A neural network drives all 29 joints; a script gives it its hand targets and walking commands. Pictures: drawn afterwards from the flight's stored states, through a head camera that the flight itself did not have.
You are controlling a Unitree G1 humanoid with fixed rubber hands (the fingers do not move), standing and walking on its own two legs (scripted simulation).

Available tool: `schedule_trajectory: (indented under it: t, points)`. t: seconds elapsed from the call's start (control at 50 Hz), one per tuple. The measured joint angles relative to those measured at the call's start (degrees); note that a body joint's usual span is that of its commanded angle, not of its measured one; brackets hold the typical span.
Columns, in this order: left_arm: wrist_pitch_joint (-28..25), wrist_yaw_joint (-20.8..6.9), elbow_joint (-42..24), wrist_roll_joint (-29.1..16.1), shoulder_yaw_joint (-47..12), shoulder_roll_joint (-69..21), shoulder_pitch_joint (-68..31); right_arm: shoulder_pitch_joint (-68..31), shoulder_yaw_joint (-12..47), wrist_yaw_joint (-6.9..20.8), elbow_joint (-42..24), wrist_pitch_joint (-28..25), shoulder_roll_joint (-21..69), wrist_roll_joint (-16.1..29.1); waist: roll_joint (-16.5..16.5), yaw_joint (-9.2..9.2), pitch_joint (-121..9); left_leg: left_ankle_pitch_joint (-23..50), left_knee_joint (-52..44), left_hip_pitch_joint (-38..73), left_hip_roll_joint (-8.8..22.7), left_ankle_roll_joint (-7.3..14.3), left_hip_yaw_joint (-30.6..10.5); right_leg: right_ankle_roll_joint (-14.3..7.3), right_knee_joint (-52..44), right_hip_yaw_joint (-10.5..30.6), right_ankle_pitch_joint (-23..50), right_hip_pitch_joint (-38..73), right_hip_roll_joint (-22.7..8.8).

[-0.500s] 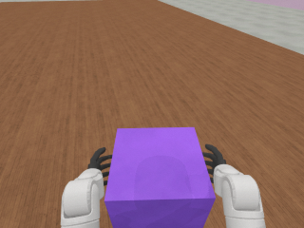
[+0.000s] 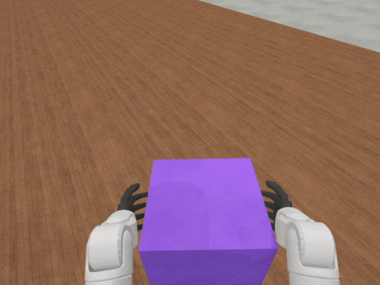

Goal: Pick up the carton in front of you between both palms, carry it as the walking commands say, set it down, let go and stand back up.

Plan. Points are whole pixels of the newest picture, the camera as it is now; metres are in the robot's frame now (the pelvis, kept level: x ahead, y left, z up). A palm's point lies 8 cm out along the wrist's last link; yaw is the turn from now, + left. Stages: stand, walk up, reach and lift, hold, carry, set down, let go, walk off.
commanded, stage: carry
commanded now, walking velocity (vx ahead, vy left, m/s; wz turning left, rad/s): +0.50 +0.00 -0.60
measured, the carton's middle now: (203, 232) +0.27 +0.01 +0.00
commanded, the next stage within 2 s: none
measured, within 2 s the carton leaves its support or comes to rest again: neither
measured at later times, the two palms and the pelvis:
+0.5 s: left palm (157, 113) +0.59 +0.13 +0.10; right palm (262, 115) +0.55 -0.17 +0.11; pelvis +0.32 +0.01 +0.00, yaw -7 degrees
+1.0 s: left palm (156, 73) +0.87 +0.17 +0.10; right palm (232, 66) +0.92 -0.13 +0.09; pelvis +0.63 -0.03 +0.01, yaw +11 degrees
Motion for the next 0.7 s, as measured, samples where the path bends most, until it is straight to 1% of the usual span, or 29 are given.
schedule_trajectory:
  t: [0.02, 0.04, 0.06, 0.1, 0.18, 0.22, 0.26, 0.32, 0.4, 0.44, 0.46, 0.48, 0.5, 0.52, 0.54, 0.56, 0.58, 0.62, 0.7]
  points:
    - [-0.23, 0.01, 0.27, -0.14, -0.09, 0.04, 0.43, 0.35, 0.23, 0.01, 0.09, 0.01, -0.06, -0.14, -0.12, 0.07, 1.02, 0.54, 5.16, -4.22, -1.77, 0.64, -2.49, 0.57, -1.55, 0.63, 0.37, 1.39, 0.2]
    - [-0.46, 0.02, 0.05, -0.31, -0.16, 0.1, 0.99, 0.67, 0.61, 0.01, -0.01, -0.09, -0.12, -0.23, -0.19, 0.09, 1.89, 1.65, 7.2, -7.9, -3.0, 1.3, -3.85, 0.64, -3.32, 1.34, 0.62, 2.77, 0.53]
    - [-0.74, 0.02, -0.44, -0.48, -0.21, 0.16, 1.54, 0.94, 1.01, 0.02, -0.27, -0.31, -0.14, -0.28, -0.18, 0.1, 2.57, 3.1, 7.0, -11.13, -3.7, 1.84, -4.58, 0.53, -5.14, 2.11, 0.82, 4.1, 0.93]
    - [-1.52, 0.03, -1.67, -0.83, -0.22, 0.25, 2.38, 1.43, 1.77, 0.02, -1.08, -1.1, -0.16, -0.32, -0.12, 0.1, 3.27, 5.81, 3.44, -16.52, -4.25, 2.4, -5.27, 0.34, -8.38, 3.78, 1.06, 6.46, 1.74]
    - [-3.16, 0.0, -3.82, -1.54, -0.45, 0.35, 3.79, 2.98, 3.1, 0.01, -3.17, -2.91, -0.23, -0.42, -0.11, -0.28, 2.62, 10.6, -7.85, -23.03, -4.49, 2.0, -5.79, 0.49, -13.5, 7.23, 0.54, 11.31, 3.02]
    - [-3.51, -0.05, -4.66, -1.7, -0.9, 0.38, 4.32, 3.9, 3.38, -0.02, -4.47, -3.21, -0.28, -0.39, -0.1, -0.9, 1.9, 14.68, -14.3, -24.21, -4.76, 2.17, -5.4, 0.91, -15.87, 8.59, -0.2, 14.45, 3.24]
    - [-3.37, -0.09, -5.67, -1.74, -1.47, 0.4, 4.57, 4.63, 3.37, -0.15, -6.05, -3.03, -0.3, -0.12, -0.23, -1.62, 1.17, 18.7, -19.68, -24.51, -5.3, 3.0, -4.42, 1.41, -18.01, 9.56, -1.3, 17.97, 3.17]
    - [-2.49, -0.09, -7.46, -1.57, -2.17, 0.39, 4.26, 4.86, 2.96, -0.39, -8.38, -2.2, -0.32, 0.54, -0.81, -2.48, -0.07, 23.15, -24.63, -24.27, -6.71, 4.85, -2.53, 2.27, -20.21, 10.37, -3.81, 23.19, 2.69]
    - [-0.66, -0.09, -8.83, -0.85, -2.43, 0.32, 3.22, 3.69, 2.16, -0.43, -9.32, -0.69, -0.3, 1.17, -2.17, -2.73, -1.84, 25.25, -30.13, -21.63, -9.41, 7.71, 0.35, 3.78, -20.58, 10.66, -9.15, 29.56, 1.56]
    - [0.38, -0.08, -8.88, -0.42, -2.08, 0.28, 2.61, 2.51, 1.79, -0.43, -8.5, 0.08, -0.26, 1.39, -3.2, -2.66, -2.23, 24.6, -33.75, -17.88, -11.48, 9.03, 2.46, 4.73, -16.63, 10.53, -13.6, 31.46, 0.42]
    - [0.82, -0.08, -8.64, -0.23, -1.67, 0.34, 2.29, 1.77, 1.72, -0.4, -7.49, 0.26, -0.19, 1.43, -3.95, -2.83, -2.3, 25.03, -34.55, -16.08, -12.66, 11.03, 3.16, 5.23, -11.26, 10.06, -16.34, 30.82, -0.53]
    - [1.13, -0.06, -7.97, -0.13, -0.91, 0.33, 1.89, 0.89, 1.74, -0.35, -5.85, 0.17, -0.09, 1.33, -4.9, -3.03, -2.22, 24.03, -32.68, -15.83, -13.54, 13.06, 3.63, 5.85, -2.25, 9.4, -15.27, 27.65, -1.97]
    - [1.4, -0.05, -7.19, -0.03, -0.2, 0.33, 1.58, -0.01, 1.73, -0.34, -4.15, 0.17, -0.01, 1.22, -5.04, -3.26, -1.97, 22.33, -31.33, -15.56, -13.99, 14.25, 3.68, 6.56, 8.96, 9.95, -13.77, 22.91, -2.22]
    - [1.65, -0.05, -6.39, 0.08, 0.3, 0.31, 1.29, -0.65, 1.62, -0.34, -2.78, 0.26, 0.06, 1.11, -4.75, -3.26, -1.45, 21.04, -31.34, -14.7, -14.28, 14.85, 3.48, 6.93, 19.61, 10.66, -13.03, 17.76, -1.95]
    - [1.82, -0.05, -5.71, 0.19, 0.67, 0.15, 1.16, -0.91, 1.48, -0.34, -1.88, 0.39, 0.11, 1.04, -4.31, -3.17, -0.89, 20.41, -32.39, -13.39, -14.56, 15.01, 3.12, 6.97, 27.75, 10.86, -11.94, 12.93, -1.87]
    - [1.92, -0.06, -5.19, 0.26, 0.67, 0.14, 1.15, -0.8, 1.39, -0.33, -1.45, 0.47, 0.11, 1.0, -3.9, -3.07, -0.41, 20.51, -34.1, -11.83, -14.89, 14.6, 2.65, 6.9, 32.69, 10.68, -10.39, 8.67, -2.22]
    - [1.93, -0.06, -4.79, 0.26, 0.53, 0.17, 1.15, -0.51, 1.35, -0.33, -1.37, 0.49, 0.09, 0.96, -3.6, -2.96, -0.03, 20.67, -36.02, -10.24, -15.33, 14.5, 2.07, 6.94, 34.68, 10.43, -8.56, 5.0, -2.98]
    - [1.67, -0.06, -4.44, 0.15, 0.24, 0.18, 1.05, 0.08, 1.33, -0.32, -1.87, 0.37, 0.02, 0.87, -3.1, -2.8, 0.54, 20.94, -39.7, -7.17, -16.14, 14.6, 0.58, 7.43, 32.93, 10.23, -5.2, -0.79, -4.86]
    - [0.64, -0.05, -5.41, -0.18, -0.2, 0.14, 0.92, 0.52, 1.34, -0.31, -3.85, -0.3, -0.04, 0.9, -2.67, -2.4, 0.69, 20.4, -44.84, -2.06, -17.25, 14.58, -2.9, 10.0, 21.37, 11.21, -1.77, -7.79, -7.97]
